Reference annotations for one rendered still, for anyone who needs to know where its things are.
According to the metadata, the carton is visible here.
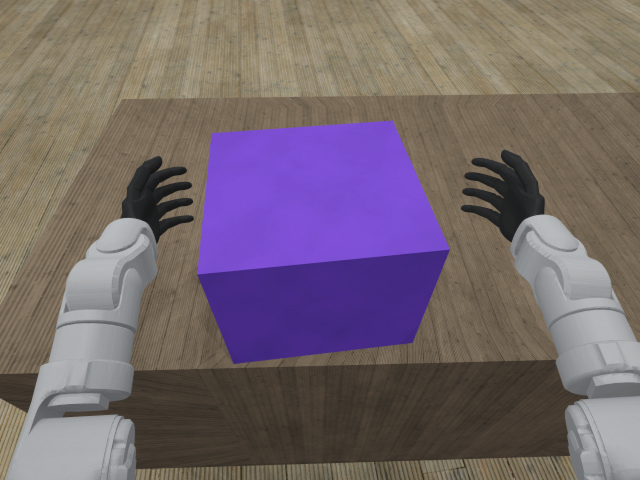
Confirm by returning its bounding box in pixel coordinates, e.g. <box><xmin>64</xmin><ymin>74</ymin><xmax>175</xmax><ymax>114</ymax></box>
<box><xmin>197</xmin><ymin>121</ymin><xmax>450</xmax><ymax>364</ymax></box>

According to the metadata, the left robot upper arm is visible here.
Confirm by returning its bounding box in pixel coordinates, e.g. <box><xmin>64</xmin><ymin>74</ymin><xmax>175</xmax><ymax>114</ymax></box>
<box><xmin>13</xmin><ymin>414</ymin><xmax>136</xmax><ymax>480</ymax></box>

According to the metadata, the left robot forearm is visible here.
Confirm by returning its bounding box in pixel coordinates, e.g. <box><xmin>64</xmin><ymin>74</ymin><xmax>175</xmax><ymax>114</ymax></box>
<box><xmin>6</xmin><ymin>218</ymin><xmax>158</xmax><ymax>480</ymax></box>

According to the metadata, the right robot upper arm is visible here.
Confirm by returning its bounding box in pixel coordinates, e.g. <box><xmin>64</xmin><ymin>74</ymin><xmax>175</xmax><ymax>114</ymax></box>
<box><xmin>565</xmin><ymin>396</ymin><xmax>640</xmax><ymax>480</ymax></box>

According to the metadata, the right robot forearm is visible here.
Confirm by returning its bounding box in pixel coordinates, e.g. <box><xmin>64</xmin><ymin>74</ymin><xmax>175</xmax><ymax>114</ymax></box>
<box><xmin>510</xmin><ymin>215</ymin><xmax>640</xmax><ymax>399</ymax></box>

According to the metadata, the pedestal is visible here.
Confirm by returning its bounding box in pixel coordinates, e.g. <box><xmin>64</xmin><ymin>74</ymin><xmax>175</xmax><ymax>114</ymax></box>
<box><xmin>0</xmin><ymin>93</ymin><xmax>640</xmax><ymax>469</ymax></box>

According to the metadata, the left robot hand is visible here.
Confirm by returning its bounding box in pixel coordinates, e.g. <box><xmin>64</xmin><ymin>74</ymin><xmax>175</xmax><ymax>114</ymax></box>
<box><xmin>121</xmin><ymin>156</ymin><xmax>194</xmax><ymax>243</ymax></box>

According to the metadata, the right robot hand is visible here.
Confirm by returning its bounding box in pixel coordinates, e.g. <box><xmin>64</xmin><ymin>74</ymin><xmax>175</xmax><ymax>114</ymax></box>
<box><xmin>461</xmin><ymin>150</ymin><xmax>545</xmax><ymax>242</ymax></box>

